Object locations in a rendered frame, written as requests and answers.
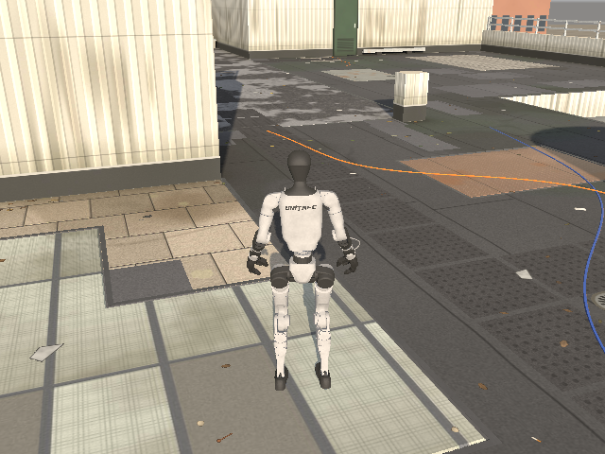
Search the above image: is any robot left hand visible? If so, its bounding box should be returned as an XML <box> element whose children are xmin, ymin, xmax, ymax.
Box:
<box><xmin>247</xmin><ymin>257</ymin><xmax>268</xmax><ymax>275</ymax></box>

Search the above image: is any robot right thigh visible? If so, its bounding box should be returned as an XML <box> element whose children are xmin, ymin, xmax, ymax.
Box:
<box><xmin>313</xmin><ymin>264</ymin><xmax>335</xmax><ymax>329</ymax></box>

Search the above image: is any robot right upper arm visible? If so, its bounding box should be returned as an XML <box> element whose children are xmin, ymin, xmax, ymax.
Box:
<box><xmin>320</xmin><ymin>190</ymin><xmax>347</xmax><ymax>241</ymax></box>

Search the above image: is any robot right hand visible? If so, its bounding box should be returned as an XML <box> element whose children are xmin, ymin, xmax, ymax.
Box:
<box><xmin>337</xmin><ymin>255</ymin><xmax>358</xmax><ymax>274</ymax></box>

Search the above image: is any robot left upper arm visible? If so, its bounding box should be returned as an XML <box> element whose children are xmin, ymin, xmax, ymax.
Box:
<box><xmin>256</xmin><ymin>192</ymin><xmax>281</xmax><ymax>244</ymax></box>

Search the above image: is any robot right forearm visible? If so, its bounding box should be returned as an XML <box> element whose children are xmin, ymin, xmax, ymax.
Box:
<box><xmin>337</xmin><ymin>227</ymin><xmax>355</xmax><ymax>260</ymax></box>

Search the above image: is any robot left forearm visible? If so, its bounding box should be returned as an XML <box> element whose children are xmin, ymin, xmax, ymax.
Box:
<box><xmin>249</xmin><ymin>230</ymin><xmax>266</xmax><ymax>261</ymax></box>

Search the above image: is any humanoid robot head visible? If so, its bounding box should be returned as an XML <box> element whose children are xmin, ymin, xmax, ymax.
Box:
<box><xmin>284</xmin><ymin>150</ymin><xmax>317</xmax><ymax>196</ymax></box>

